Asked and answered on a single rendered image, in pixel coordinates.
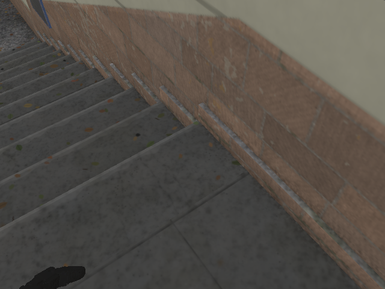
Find robot left hand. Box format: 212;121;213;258
19;266;85;289

